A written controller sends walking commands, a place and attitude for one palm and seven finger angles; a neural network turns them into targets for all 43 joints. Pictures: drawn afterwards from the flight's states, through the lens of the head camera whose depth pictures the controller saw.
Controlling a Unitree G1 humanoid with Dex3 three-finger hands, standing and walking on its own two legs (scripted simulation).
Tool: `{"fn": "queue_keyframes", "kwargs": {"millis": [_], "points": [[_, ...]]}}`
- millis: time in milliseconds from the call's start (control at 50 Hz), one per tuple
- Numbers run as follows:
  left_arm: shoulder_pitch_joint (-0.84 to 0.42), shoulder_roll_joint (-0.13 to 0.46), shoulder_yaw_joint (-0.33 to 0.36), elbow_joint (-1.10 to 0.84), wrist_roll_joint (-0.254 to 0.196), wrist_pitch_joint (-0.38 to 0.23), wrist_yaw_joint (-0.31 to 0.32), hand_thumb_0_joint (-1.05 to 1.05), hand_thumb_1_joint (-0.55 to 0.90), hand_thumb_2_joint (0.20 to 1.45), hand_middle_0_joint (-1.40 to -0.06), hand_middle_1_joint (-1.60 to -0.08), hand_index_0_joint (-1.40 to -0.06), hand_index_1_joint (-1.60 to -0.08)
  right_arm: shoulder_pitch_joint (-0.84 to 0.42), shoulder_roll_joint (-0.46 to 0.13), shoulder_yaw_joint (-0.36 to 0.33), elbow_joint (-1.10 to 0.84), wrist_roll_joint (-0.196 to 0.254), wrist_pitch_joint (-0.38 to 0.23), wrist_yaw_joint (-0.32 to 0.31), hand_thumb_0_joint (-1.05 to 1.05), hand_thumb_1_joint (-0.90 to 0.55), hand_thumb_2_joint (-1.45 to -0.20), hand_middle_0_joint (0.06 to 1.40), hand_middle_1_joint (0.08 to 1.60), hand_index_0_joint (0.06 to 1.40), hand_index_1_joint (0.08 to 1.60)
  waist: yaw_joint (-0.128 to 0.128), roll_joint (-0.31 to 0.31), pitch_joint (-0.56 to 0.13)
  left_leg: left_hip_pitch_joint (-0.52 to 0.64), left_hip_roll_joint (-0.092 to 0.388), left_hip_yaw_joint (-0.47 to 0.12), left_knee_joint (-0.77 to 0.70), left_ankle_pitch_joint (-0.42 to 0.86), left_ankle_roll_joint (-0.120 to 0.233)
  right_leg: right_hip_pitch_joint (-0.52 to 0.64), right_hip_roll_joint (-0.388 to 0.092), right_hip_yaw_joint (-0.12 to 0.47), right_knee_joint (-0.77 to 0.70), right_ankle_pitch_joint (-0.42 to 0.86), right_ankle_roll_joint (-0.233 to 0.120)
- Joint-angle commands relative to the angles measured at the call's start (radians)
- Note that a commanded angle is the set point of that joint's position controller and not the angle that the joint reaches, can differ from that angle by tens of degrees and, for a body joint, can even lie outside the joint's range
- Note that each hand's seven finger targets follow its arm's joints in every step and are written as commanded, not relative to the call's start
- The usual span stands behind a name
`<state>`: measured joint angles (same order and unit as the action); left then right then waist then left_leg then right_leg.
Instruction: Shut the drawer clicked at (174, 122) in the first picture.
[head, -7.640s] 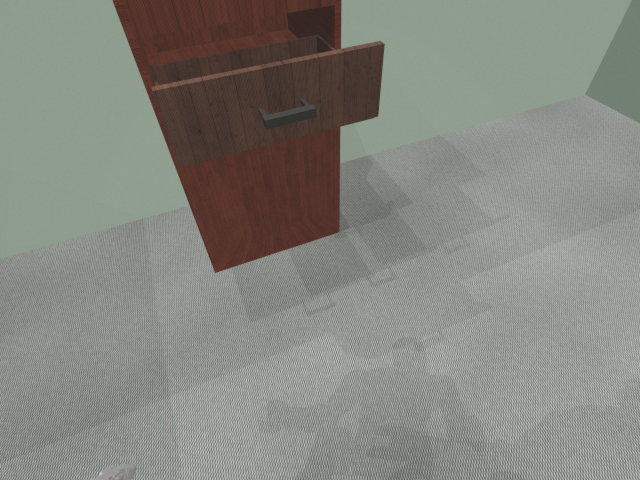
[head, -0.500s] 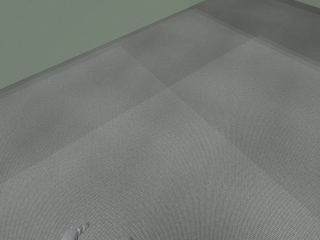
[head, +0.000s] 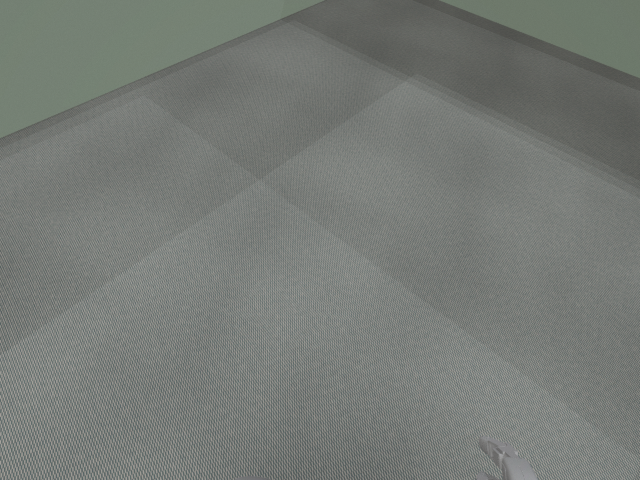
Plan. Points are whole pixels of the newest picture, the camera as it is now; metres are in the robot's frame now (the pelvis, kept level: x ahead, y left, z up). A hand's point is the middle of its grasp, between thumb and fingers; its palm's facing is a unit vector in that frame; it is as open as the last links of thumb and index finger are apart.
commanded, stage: turn to face it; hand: left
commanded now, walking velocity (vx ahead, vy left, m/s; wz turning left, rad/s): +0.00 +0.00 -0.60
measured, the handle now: out of the picture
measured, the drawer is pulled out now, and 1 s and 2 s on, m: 0.29 0.29 0.29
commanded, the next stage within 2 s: none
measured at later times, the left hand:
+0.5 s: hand (210, 456) +0.16 +0.17 -0.16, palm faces -0.33 -0.92 -0.23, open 7.4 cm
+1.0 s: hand (246, 471) +0.15 +0.11 -0.16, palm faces -0.53 -0.81 -0.24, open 7.4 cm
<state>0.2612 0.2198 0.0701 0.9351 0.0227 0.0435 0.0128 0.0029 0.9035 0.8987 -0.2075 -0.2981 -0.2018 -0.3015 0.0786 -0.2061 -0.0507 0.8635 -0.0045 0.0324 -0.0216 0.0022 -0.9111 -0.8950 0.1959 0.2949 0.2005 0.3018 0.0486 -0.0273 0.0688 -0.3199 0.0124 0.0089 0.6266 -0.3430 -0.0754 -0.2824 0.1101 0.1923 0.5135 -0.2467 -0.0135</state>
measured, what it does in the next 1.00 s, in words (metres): steps on the spot, turning right: left foot, then right foot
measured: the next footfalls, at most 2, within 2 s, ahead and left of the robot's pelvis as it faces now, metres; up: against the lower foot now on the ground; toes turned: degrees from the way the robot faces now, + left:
left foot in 0.02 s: +0.04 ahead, +0.11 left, +0.00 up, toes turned +0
right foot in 0.56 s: -0.03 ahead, -0.12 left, +0.00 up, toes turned -28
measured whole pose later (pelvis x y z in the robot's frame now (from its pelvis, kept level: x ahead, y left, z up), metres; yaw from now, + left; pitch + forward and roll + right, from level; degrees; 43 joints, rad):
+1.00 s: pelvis -0.01 -0.02 +0.01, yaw -37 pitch +1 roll +0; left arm 0.23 0.19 0.05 0.93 0.02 0.03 0.01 0.00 0.90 0.90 -0.21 -0.30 -0.20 -0.30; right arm 0.11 -0.23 -0.06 0.90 -0.02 0.05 -0.01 0.00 -0.91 -0.90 0.20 0.29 0.20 0.30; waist 0.03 0.01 0.08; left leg -0.43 0.06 0.01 0.88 -0.41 -0.10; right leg -0.24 0.08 0.13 0.47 -0.23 -0.04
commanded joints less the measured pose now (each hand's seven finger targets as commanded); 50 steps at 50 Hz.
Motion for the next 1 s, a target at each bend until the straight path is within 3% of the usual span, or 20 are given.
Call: {"fn": "queue_keyframes", "kwargs": {"millis": [0, 20, 40, 60, 100, 140, 220, 340, 440, 500, 520, 540, 560, 580, 600, 660, 680, 740, 840, 980], "points": [[-0.024, 0.092, 0.036, -0.121, -0.019, -0.013, -0.006, 0.0, 0.9, 0.9, -0.2, -0.3, -0.2, -0.3, 0.162, -0.258, -0.054, -0.05, -0.009, -0.036, -0.021, 0.0, -0.9, -0.9, 0.2, 0.3, 0.2, 0.3, -0.068, 0.338, -0.164, 0.356, 0.437, -0.378, -0.349, 0.366, 0.149, -0.289, 0.003, -0.035, 0.368, -0.341, 0.038], [-0.018, 0.13, 0.046, -0.109, -0.003, -0.008, -0.007, 0.0, 0.9, 0.9, -0.2, -0.3, -0.2, -0.3, 0.14, -0.25, -0.049, -0.069, -0.016, -0.026, -0.018, 0.0, -0.9, -0.9, 0.2, 0.3, 0.2, 0.3, -0.07, 0.251, -0.12, 0.221, 0.484, -0.365, -0.338, 0.334, 0.211, -0.262, -0.056, -0.074, 0.555, -0.355, 0.053], [0.015, 0.137, 0.055, -0.086, 0.003, -0.001, -0.011, 0.0, 0.9, 0.9, -0.2, -0.3, -0.2, -0.3, 0.068, -0.192, -0.034, -0.081, -0.018, -0.028, -0.018, 0.0, -0.9, -0.9, 0.2, 0.3, 0.2, 0.3, -0.028, 0.212, -0.087, 0.138, 0.43, -0.286, -0.359, 0.277, 0.208, -0.256, -0.081, -0.068, 0.631, -0.282, 0.065], [0.013, 0.146, 0.064, -0.067, 0.01, 0.003, -0.019, 0.0, 0.9, 0.9, -0.2, -0.3, -0.2, -0.3, 0.033, -0.163, -0.028, -0.091, -0.02, -0.034, -0.021, 0.0, -0.9, -0.9, 0.2, 0.3, 0.2, 0.3, -0.017, 0.199, -0.053, 0.103, 0.365, -0.211, -0.359, 0.286, 0.184, -0.253, -0.086, -0.086, 0.688, -0.23, 0.072], [0.015, 0.129, 0.058, -0.063, 0.007, 0.009, -0.033, 0.0, 0.9, 0.9, -0.2, -0.3, -0.2, -0.3, 0.038, -0.153, -0.021, -0.093, -0.019, -0.039, -0.021, 0.0, -0.9, -0.9, 0.2, 0.3, 0.2, 0.3, -0.015, 0.17, -0.047, 0.119, 0.287, -0.083, -0.346, 0.339, 0.16, -0.263, -0.099, -0.119, 0.745, -0.151, 0.083], [0.008, 0.111, 0.052, -0.06, 0.002, 0.011, -0.038, 0.0, 0.9, 0.9, -0.2, -0.3, -0.2, -0.3, 0.081, -0.149, -0.022, -0.074, -0.014, -0.043, -0.022, 0.0, -0.9, -0.9, 0.2, 0.3, 0.2, 0.3, -0.027, 0.161, -0.07, 0.188, 0.283, -0.028, -0.325, 0.414, 0.167, -0.283, -0.115, -0.145, 0.735, -0.126, 0.096], [-0.054, 0.09, 0.039, -0.08, -0.003, 0.016, -0.038, 0.0, 0.9, 0.9, -0.2, -0.3, -0.2, -0.3, 0.189, -0.157, -0.033, -0.03, -0.013, -0.046, -0.019, 0.0, -0.9, -0.9, 0.2, 0.3, 0.2, 0.3, -0.063, 0.174, -0.08, 0.283, 0.312, -0.004, -0.306, 0.491, 0.193, -0.296, -0.139, -0.177, 0.633, -0.149, 0.109], [-0.136, 0.073, 0.029, -0.097, -0.002, 0.02, -0.04, 0.0, 0.9, 0.9, -0.2, -0.3, -0.2, -0.3, 0.248, -0.165, -0.046, 0.014, -0.017, -0.041, -0.013, 0.0, -0.9, -0.9, 0.2, 0.3, 0.2, 0.3, -0.092, 0.213, -0.053, 0.281, 0.353, 0.056, -0.299, 0.505, 0.203, -0.248, -0.169, -0.232, 0.474, -0.19, 0.101], [-0.164, 0.057, 0.018, -0.112, -0.003, 0.006, -0.038, 0.0, 0.9, 0.9, -0.2, -0.3, -0.2, -0.3, 0.251, -0.195, -0.06, 0.035, -0.023, -0.038, -0.002, 0.0, -0.9, -0.9, 0.2, 0.3, 0.2, 0.3, -0.098, 0.237, -0.084, 0.26, 0.388, 0.106, -0.237, 0.533, 0.198, -0.129, -0.154, -0.277, 0.271, -0.213, 0.067], [-0.092, 0.075, 0.022, -0.096, -0.004, -0.01, -0.031, 0.0, 0.9, 0.9, -0.2, -0.3, -0.2, -0.3, 0.234, -0.201, -0.063, 0.039, -0.018, -0.037, 0.004, 0.0, -0.9, -0.9, 0.2, 0.3, 0.2, 0.3, -0.05, 0.186, -0.126, 0.209, 0.378, 0.18, -0.11, 0.5, 0.128, 0.045, -0.139, -0.29, 0.019, -0.033, 0.034], [-0.022, 0.123, 0.03, -0.076, -0.001, -0.024, -0.025, 0.0, 0.9, 0.9, -0.2, -0.3, -0.2, -0.3, 0.243, -0.186, -0.058, 0.037, -0.01, -0.035, 0.009, 0.0, -0.9, -0.9, 0.2, 0.3, 0.2, 0.3, -0.016, 0.082, -0.165, 0.128, 0.339, 0.23, 0.039, 0.41, 0.068, 0.2, -0.184, -0.237, -0.125, 0.117, 0.016], [0.042, 0.248, 0.05, -0.059, 0.01, -0.041, -0.009, 0.0, 0.9, 0.9, -0.2, -0.3, -0.2, -0.3, 0.234, -0.1, -0.037, -0.003, -0.006, -0.026, 0.016, 0.0, -0.9, -0.9, 0.2, 0.3, 0.2, 0.3, 0.014, -0.26, -0.157, -0.173, 0.207, 0.258, 0.258, -0.127, 0.003, 0.365, -0.428, 0.103, -0.194, 0.425, -0.071], [0.075, 0.302, 0.062, -0.048, -0.01, -0.033, 0.005, 0.0, 0.9, 0.9, -0.2, -0.3, -0.2, -0.3, 0.163, -0.094, -0.027, -0.04, -0.01, -0.013, 0.008, 0.0, -0.9, -0.9, 0.2, 0.3, 0.2, 0.3, 0.034, -0.285, -0.156, -0.281, 0.132, 0.141, 0.435, -0.328, -0.016, 0.322, -0.533, 0.209, -0.147, 0.737, -0.166], [0.057, 0.277, 0.056, -0.054, -0.013, -0.031, 0.01, 0.0, 0.9, 0.9, -0.2, -0.3, -0.2, -0.3, 0.17, -0.108, -0.031, -0.038, -0.006, -0.006, 0.002, 0.0, -0.9, -0.9, 0.2, 0.3, 0.2, 0.3, 0.013, -0.179, -0.155, -0.281, 0.149, 0.05, 0.512, -0.271, -0.003, 0.285, -0.515, 0.129, -0.137, 0.656, -0.2], [0.011, 0.244, 0.057, -0.066, -0.013, -0.034, 0.015, 0.0, 0.9, 0.9, -0.2, -0.3, -0.2, -0.3, 0.143, -0.106, -0.029, -0.029, -0.008, -0.002, 0.003, 0.0, -0.9, -0.9, 0.2, 0.3, 0.2, 0.3, 0.002, -0.21, -0.121, -0.308, 0.151, 0.026, 0.528, -0.213, -0.005, 0.247, -0.445, 0.115, -0.159, 0.592, -0.169], [-0.093, 0.176, 0.031, -0.093, -0.016, -0.038, 0.012, 0.0, 0.9, 0.9, -0.2, -0.3, -0.2, -0.3, 0.173, -0.122, -0.039, 0.014, -0.016, 0.004, 0.007, 0.0, -0.9, -0.9, 0.2, 0.3, 0.2, 0.3, -0.057, -0.114, -0.071, -0.267, 0.148, 0.015, 0.537, -0.037, -0.03, 0.182, -0.339, 0.001, -0.154, 0.563, -0.123], [-0.088, 0.174, 0.029, -0.094, -0.017, -0.042, 0.009, 0.0, 0.9, 0.9, -0.2, -0.3, -0.2, -0.3, 0.183, -0.119, -0.039, 0.019, -0.016, 0.006, 0.007, 0.0, -0.9, -0.9, 0.2, 0.3, 0.2, 0.3, -0.06, -0.098, -0.076, -0.251, 0.136, 0.018, 0.525, -0.019, -0.035, 0.178, -0.325, -0.01, -0.152, 0.589, -0.118], [-0.056, 0.179, 0.033, -0.082, -0.014, -0.048, 0.006, 0.0, 0.9, 0.9, -0.2, -0.3, -0.2, -0.3, 0.166, -0.114, -0.04, 0.017, -0.015, 0.007, 0.003, 0.0, -0.9, -0.9, 0.2, 0.3, 0.2, 0.3, -0.051, -0.094, -0.095, -0.245, 0.116, 0.011, 0.481, -0.009, -0.045, 0.201, -0.31, 0.019, -0.144, 0.599, -0.128], [-0.032, 0.189, 0.038, -0.081, -0.008, -0.041, 0.003, 0.0, 0.9, 0.9, -0.2, -0.3, -0.2, -0.3, 0.092, -0.114, -0.039, -0.017, -0.013, 0.004, 0.002, 0.0, -0.9, -0.9, 0.2, 0.3, 0.2, 0.3, -0.035, -0.101, -0.083, -0.24, 0.089, 0.0, 0.41, -0.025, -0.044, 0.173, -0.308, 0.116, -0.162, 0.432, -0.162], [-0.029, 0.205, 0.051, -0.088, -0.001, -0.028, 0.009, 0.0, 0.9, 0.9, -0.2, -0.3, -0.2, -0.3, 0.038, -0.101, -0.031, -0.06, 0.002, -0.015, -0.008, 0.0, -0.9, -0.9, 0.2, 0.3, 0.2, 0.3, -0.022, -0.134, -0.121, -0.087, 0.026, -0.005, 0.136, -0.09, -0.01, 0.146, -0.302, 0.245, -0.106, 0.519, -0.182]]}}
